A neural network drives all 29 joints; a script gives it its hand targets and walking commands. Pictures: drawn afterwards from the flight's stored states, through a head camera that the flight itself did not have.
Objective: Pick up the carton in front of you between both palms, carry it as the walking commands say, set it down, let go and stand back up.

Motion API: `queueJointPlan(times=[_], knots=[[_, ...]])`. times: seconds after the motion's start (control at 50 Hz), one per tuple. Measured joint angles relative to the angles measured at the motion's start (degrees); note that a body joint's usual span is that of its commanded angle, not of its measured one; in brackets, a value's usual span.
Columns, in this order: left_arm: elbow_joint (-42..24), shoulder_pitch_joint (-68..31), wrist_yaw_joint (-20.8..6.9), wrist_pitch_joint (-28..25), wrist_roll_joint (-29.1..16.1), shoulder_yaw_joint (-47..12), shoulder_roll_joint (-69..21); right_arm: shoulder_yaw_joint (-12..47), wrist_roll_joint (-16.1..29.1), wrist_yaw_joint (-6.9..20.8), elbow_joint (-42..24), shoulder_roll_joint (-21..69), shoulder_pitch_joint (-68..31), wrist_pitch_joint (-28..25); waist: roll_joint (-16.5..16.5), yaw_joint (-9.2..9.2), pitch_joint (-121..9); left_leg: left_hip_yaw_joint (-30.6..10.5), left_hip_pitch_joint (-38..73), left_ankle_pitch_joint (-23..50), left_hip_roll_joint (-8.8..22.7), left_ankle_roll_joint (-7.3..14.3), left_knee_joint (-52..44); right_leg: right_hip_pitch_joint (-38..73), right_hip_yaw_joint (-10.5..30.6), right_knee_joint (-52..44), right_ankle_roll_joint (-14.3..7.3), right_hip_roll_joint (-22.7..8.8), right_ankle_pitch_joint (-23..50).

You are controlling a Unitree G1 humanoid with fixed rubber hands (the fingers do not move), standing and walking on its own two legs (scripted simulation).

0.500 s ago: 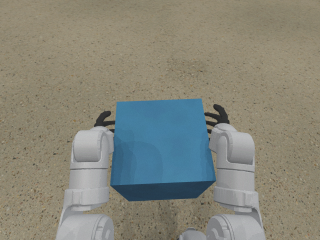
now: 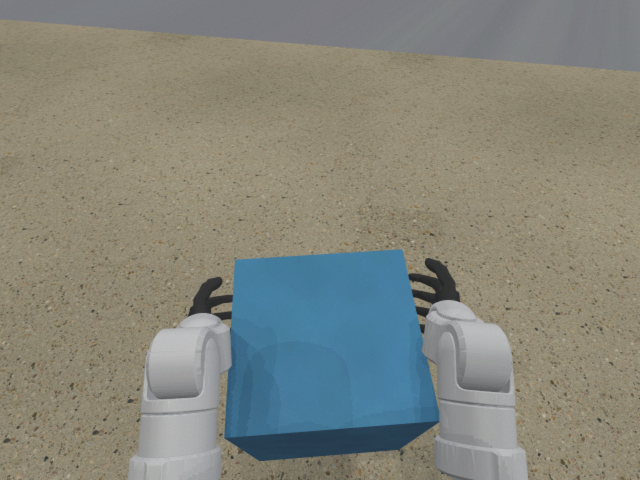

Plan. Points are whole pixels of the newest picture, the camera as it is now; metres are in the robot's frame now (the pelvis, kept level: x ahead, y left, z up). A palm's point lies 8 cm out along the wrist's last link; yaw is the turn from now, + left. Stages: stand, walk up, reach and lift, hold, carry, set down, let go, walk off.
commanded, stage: carry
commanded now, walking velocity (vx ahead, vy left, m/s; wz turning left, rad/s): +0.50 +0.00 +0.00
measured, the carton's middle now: (324, 364) +0.29 +0.00 -0.01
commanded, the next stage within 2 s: none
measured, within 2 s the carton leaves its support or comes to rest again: neither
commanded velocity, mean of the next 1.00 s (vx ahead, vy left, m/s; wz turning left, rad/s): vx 0.13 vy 0.00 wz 0.00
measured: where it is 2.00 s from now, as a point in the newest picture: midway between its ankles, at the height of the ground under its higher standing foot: (314, 466)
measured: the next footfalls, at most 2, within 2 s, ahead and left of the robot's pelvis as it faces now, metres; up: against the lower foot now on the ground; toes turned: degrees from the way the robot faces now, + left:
left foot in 0.08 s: +0.22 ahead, +0.13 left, +0.00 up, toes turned +9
right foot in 0.50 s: +0.46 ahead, -0.10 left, +0.00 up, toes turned +18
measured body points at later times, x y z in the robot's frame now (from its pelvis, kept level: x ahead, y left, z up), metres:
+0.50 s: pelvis +0.30 +0.01 -0.01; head +0.30 +0.01 +0.44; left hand +0.60 +0.15 +0.07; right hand +0.61 -0.14 +0.09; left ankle +0.18 +0.12 -0.74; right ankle +0.42 -0.09 -0.75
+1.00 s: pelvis +0.44 +0.02 +0.00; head +0.42 +0.02 +0.45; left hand +0.73 +0.17 +0.06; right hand +0.75 -0.12 +0.08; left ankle +0.33 +0.12 -0.73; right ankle +0.43 -0.09 -0.74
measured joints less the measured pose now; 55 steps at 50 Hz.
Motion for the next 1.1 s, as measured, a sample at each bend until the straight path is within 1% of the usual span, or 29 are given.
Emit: queueJointPlan(times=[0.04,0.08,0.1,0.12,0.14,0.18,0.2,0.22,0.28,0.34,0.38,0.44,0.48,0.5,0.52,0.54,0.56,0.58,0.6,0.62,0.64,0.66,0.68,0.7,0.76,0.82,0.9,0.98,1.1], knots=[[-0.2,-0.2,-0.2,0.1,0.4,-0.1,-0.1,-0.1,0.0,0.1,-0.3,0.0,0.0,0.0,-0.3,0.07,-0.7,1.5,1.6,1.7,-0.5,0.4,-3.5,2.5,0.3,0.7,1.1,-0.5,-2.8],[-0.3,-0.5,-0.4,0.4,0.8,0.1,-0.1,-0.4,-0.2,0.3,0.2,0.2,-0.6,0.1,-0.7,0.12,-1.3,3.7,4.9,2.0,-1.3,1.5,-7.0,3.8,0.9,4.8,2.5,-1.5,-7.4],[-0.2,-0.7,-0.6,0.3,1.0,0.5,0.1,-0.3,-0.3,0.3,1.1,0.3,-1.1,-0.4,-1.7,0.03,-1.5,4.4,5.6,4.9,-2.0,2.9,-6.4,2.9,1.3,9.5,2.9,-2.8,-10.2],[0.2,-0.7,-0.8,0.1,1.0,0.9,0.6,0.0,-0.6,0.4,2.6,0.5,-1.6,-1.1,-2.6,-0.3,-1.5,5.2,5.5,3.7,-2.5,4.0,-3.9,0.2,2.0,17.0,2.8,-4.2,-10.6],[0.8,-0.5,-1.0,0.1,0.9,1.2,1.1,0.3,-0.8,0.3,4.1,0.7,-2.0,-1.6,-2.5,-0.66,-1.3,5.5,5.7,1.2,-2.4,4.7,-2.3,-3.7,3.8,25.7,2.6,-4.0,-10.8],[2.1,-0.4,-1.0,0.3,0.5,1.7,1.4,0.5,-0.7,-0.2,5.7,0.7,-2.2,-1.4,-1.7,-0.91,-0.4,5.2,7.7,-2.3,-2.2,5.0,-3.1,-11.9,6.0,40.2,1.8,-2.5,-11.1],[2.5,-0.4,-0.6,0.4,0.3,1.8,1.1,0.4,-0.6,-0.3,5.7,0.6,-1.8,-1.1,-1.4,-1.0,0.2,5.1,9.1,-2.0,-2.1,4.4,-4.6,-15.4,6.2,44.1,1.5,-2.1,-10.2],[2.6,-0.2,-0.1,0.5,0.2,1.8,0.6,0.2,-0.3,-0.3,5.4,0.4,-1.3,-0.9,-1.2,-1.09,0.8,5.0,10.6,-1.9,-2.1,4.2,-6.3,-18.4,6.0,45.5,1.3,-2.0,-8.7],[1.5,0.2,0.4,0.4,0.4,0.7,0.0,-0.6,0.7,-0.3,3.5,0.2,-0.4,-0.7,-0.9,-1.64,2.4,4.6,15.4,-2.0,-2.4,4.2,-11.3,-25.0,5.2,41.7,1.4,-2.5,-4.2],[-0.7,-0.1,-0.2,-0.1,0.7,0.2,0.0,-0.4,1.6,-1.0,0.7,0.2,-0.5,-0.8,-0.8,-2.01,3.4,4.1,19.6,-3.0,-2.5,3.7,-14.6,-28.7,4.5,33.0,1.8,-2.9,0.2],[-2.6,-0.3,-0.6,-0.3,1.1,0.3,-0.1,-0.2,1.8,-1.1,-1.0,0.4,-1.0,-0.9,-0.9,-1.87,3.9,4.0,22.0,-4.5,-2.5,3.0,-15.2,-29.4,3.8,26.1,1.8,-2.8,3.4],[-5.0,-0.5,-0.7,-0.3,1.2,0.6,-0.1,0.2,1.0,-0.4,-2.5,0.6,-1.8,-1.0,-1.0,-1.37,3.9,4.0,25.5,-8.4,-2.4,1.7,-14.0,-27.9,2.0,16.9,1.6,-1.7,10.4],[-5.5,-0.7,-0.4,0.1,1.1,0.6,-0.2,0.2,0.2,0.3,-2.7,0.8,-2.1,-0.8,-1.0,-1.11,3.6,3.8,27.1,-12.6,-2.1,0.5,-10.4,-24.1,-0.3,9.7,1.5,-0.8,17.7],[-5.4,-0.9,-0.2,0.3,1.0,0.6,-0.2,0.0,-0.2,0.7,-2.7,0.7,-2.2,-0.7,-1.0,-1.16,3.2,3.7,27.3,-15.2,-1.9,-0.1,-7.2,-21.7,-1.3,7.5,0.1,-0.7,18.3],[-4.5,-1.2,-0.2,-0.1,1.1,0.4,-0.3,-0.5,-0.5,1.0,-2.3,0.7,-2.4,-0.8,0.4,-0.86,2.9,3.2,26.1,-16.6,-0.6,-0.7,-2.8,-21.0,-2.1,8.4,-2.2,0.1,14.8],[-3.1,-1.8,-0.4,-0.6,1.3,0.4,-0.5,-1.2,-0.5,0.9,-2.0,0.6,-2.6,-0.7,1.7,-0.61,3.1,1.6,24.0,-17.5,0.0,-1.3,2.4,-21.0,-2.6,10.0,-3.6,0.6,12.0],[-1.7,-2.4,-0.7,-0.9,1.5,0.6,-0.7,-1.6,-0.5,0.6,-1.7,0.5,-2.5,-0.6,2.3,-0.53,3.4,-0.1,21.7,-19.6,-0.2,-1.6,6.8,-20.8,-3.0,10.8,-4.2,0.7,10.2],[-0.5,-2.6,-1.0,-1.0,1.6,0.8,-0.8,-1.9,-0.5,0.2,-1.5,0.7,-2.2,-0.4,2.5,-0.53,3.7,-1.2,19.9,-21.5,-0.8,-1.6,8.9,-20.1,-3.1,10.7,-3.9,0.6,9.7],[0.3,-2.6,-1.2,-1.0,1.6,1.0,-0.8,-1.7,-0.3,-0.2,-1.3,0.6,-1.7,-0.2,2.4,-0.55,4.0,-1.8,18.7,-22.9,-1.3,-1.5,8.3,-19.3,-3.1,10.0,-3.5,0.4,9.6],[0.8,-2.5,-1.3,-0.8,1.5,1.1,-0.8,-1.4,-0.1,-0.6,-1.1,0.5,-1.4,0.1,2.2,-0.58,4.5,-1.8,18.0,-23.0,-1.7,-1.3,5.8,-18.4,-3.0,9.3,-3.5,0.2,9.4],[0.9,-2.3,-1.2,-0.7,1.4,1.2,-0.7,-1.1,0.1,-0.9,-1.0,0.4,-1.2,0.3,2.0,-0.62,5.0,-1.7,17.7,-21.3,-1.9,-1.1,2.2,-17.5,-3.0,8.7,-3.5,0.1,9.1],[0.6,-2.1,-1.1,-0.6,1.2,1.2,-0.6,-1.0,0.3,-1.1,-1.0,0.4,-1.2,0.4,1.8,-0.68,5.5,-1.3,17.6,-17.8,-1.9,-0.9,-1.7,-16.7,-2.9,8.4,-3.4,0.0,8.7],[0.2,-1.8,-1.0,-0.5,1.0,1.2,-0.5,-0.8,0.5,-1.2,-1.1,0.4,-1.2,0.4,1.7,-0.5,5.8,-1.1,18.2,-11.5,-1.8,-0.5,-4.1,-16.0,-2.6,8.4,-3.2,0.1,8.2],[-0.2,-1.3,-0.9,-0.5,0.7,1.0,-0.4,-0.5,0.7,-1.3,-1.1,0.4,-1.1,0.4,1.8,-0.52,5.8,-0.8,19.1,-7.5,-1.4,-0.2,-5.6,-15.4,-2.5,8.7,-3.0,0.3,7.5],[-1.3,-1.2,-0.5,-0.5,0.3,1.0,-0.3,-0.4,0.7,-1.3,-1.8,0.4,-1.3,0.4,1.2,-0.69,4.6,-0.6,20.8,-10.4,-1.6,0.1,-5.9,-14.7,-2.4,10.3,-2.3,0.0,5.0],[-1.6,-1.7,-0.9,-0.8,0.9,1.3,-0.5,-0.7,0.0,-0.6,-1.4,0.7,-2.3,-0.1,0.7,-0.77,2.8,-0.4,20.8,-12.5,-1.7,0.0,-4.5,-15.1,-2.2,12.6,-1.7,-0.6,2.9],[0.4,-1.1,-1.4,-1.1,1.7,1.3,-0.3,-0.8,-0.9,0.2,1.4,0.7,-2.1,-0.7,0.2,-0.86,0.7,0.1,20.9,-12.0,-1.8,-0.4,-2.7,-15.2,-1.7,15.1,-1.1,-1.2,2.3],[2.9,0.2,-1.3,-1.6,1.8,0.6,0.1,-0.4,-1.1,0.5,4.4,0.3,-1.0,-1.6,0.1,-0.85,-0.2,0.6,22.5,-10.8,-2.0,-0.6,-3.4,-14.2,-1.4,15.6,-0.2,-1.6,3.0],[5.9,1.5,-1.6,-5.3,2.3,-0.5,0.4,0.1,-1.6,1.4,7.2,-0.2,0.6,-5.6,0.1,-0.9,0.0,1.2,23.6,-9.6,-2.1,-0.7,-3.6,-12.1,-1.3,13.6,0.4,-1.7,3.4]])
